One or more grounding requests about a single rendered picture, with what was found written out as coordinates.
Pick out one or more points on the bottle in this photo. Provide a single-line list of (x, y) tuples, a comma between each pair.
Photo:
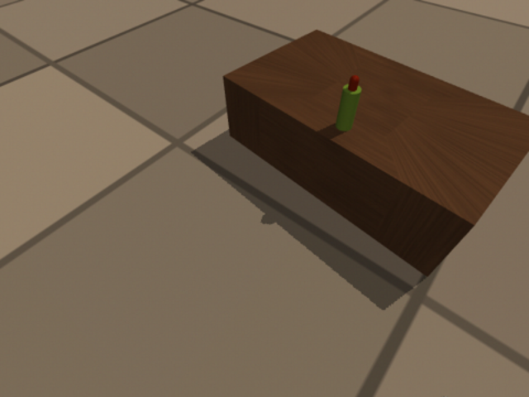
[(349, 101)]

